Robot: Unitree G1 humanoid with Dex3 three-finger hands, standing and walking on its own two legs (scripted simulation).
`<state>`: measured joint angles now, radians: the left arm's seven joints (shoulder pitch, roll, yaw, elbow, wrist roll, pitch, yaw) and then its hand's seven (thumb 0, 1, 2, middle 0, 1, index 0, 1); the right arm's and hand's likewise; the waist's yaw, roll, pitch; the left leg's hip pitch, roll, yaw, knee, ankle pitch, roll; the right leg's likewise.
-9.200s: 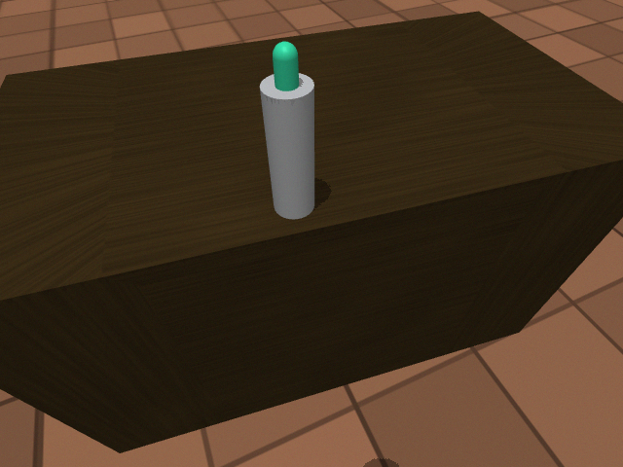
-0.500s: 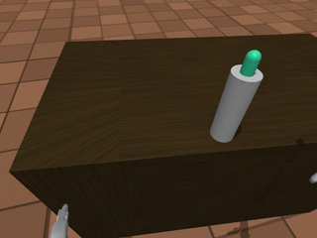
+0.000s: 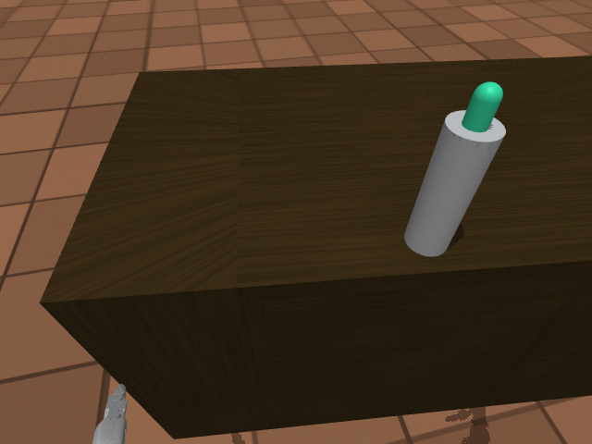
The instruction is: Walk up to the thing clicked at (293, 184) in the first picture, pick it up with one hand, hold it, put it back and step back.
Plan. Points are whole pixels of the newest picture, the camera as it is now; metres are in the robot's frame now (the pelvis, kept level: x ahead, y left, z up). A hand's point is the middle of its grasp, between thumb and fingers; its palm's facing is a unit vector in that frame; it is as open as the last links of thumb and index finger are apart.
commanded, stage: go down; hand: right
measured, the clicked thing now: (452, 177) +0.42 -0.20 +0.16
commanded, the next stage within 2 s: approach in 1.74 s
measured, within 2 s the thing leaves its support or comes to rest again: neither
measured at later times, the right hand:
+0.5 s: hand out of the picture +0.33 -0.39 +0.21, palm faces +0.21 +0.98 -0.04, open 17.6 cm
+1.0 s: hand out of the picture +0.33 -0.40 +0.21, palm faces +0.23 +0.97 -0.01, open 17.3 cm
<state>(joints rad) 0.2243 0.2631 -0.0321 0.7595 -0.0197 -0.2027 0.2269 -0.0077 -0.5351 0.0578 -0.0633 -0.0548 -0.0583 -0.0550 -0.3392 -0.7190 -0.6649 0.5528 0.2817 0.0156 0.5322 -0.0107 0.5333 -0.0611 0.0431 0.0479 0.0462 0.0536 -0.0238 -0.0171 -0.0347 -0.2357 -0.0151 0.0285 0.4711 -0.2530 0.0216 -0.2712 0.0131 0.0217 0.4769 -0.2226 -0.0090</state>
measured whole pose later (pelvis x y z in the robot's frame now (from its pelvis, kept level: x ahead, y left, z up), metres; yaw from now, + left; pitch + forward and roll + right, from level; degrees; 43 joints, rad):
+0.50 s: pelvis +0.01 +0.00 +0.00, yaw +0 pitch +4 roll +0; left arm 0.22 0.27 -0.06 0.70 -0.02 -0.21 0.25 -0.01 -0.55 0.07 -0.06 -0.05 -0.05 -0.06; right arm -0.43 -0.80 -0.67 0.74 0.28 0.09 0.62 -0.01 0.56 -0.05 0.05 0.05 0.05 0.05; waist -0.01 -0.03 -0.05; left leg -0.26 -0.01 0.03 0.46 -0.26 0.02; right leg -0.31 0.02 0.03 0.49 -0.24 -0.01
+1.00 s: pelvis +0.02 +0.00 +0.00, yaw +0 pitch +4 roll +1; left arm 0.25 0.27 -0.07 0.66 -0.03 -0.19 0.27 -0.01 -0.54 0.07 -0.06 -0.05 -0.05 -0.06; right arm -0.44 -0.82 -0.68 0.75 0.27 0.13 0.62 -0.01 0.50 -0.06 0.06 0.04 0.05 0.05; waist -0.01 -0.01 -0.09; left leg -0.26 -0.02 0.03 0.46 -0.27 0.02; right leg -0.31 0.01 0.02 0.49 -0.26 -0.01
